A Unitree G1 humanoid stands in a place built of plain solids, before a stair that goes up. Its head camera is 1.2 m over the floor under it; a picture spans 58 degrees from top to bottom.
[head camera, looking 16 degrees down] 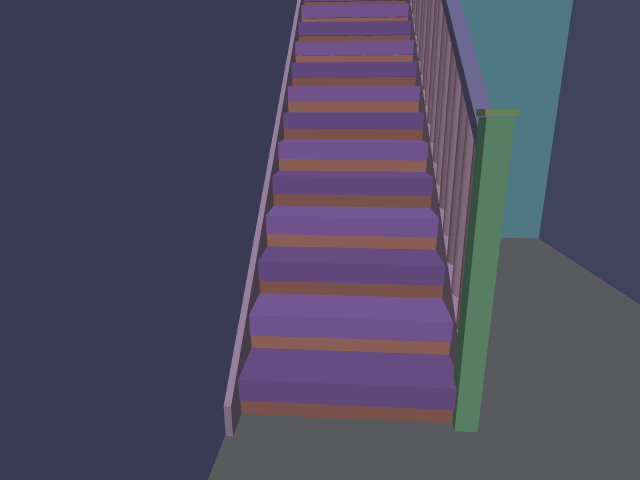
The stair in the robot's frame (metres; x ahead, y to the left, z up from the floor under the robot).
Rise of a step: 0.17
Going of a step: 0.23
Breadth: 0.89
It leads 4 degrees to the right of straight ahead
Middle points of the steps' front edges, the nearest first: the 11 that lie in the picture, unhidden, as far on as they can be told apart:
1.50 -0.10 0.17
1.72 -0.13 0.35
1.95 -0.14 0.52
2.17 -0.16 0.70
2.40 -0.18 0.87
2.63 -0.19 1.05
2.85 -0.21 1.22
3.08 -0.22 1.39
3.31 -0.24 1.57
3.53 -0.26 1.74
3.76 -0.27 1.92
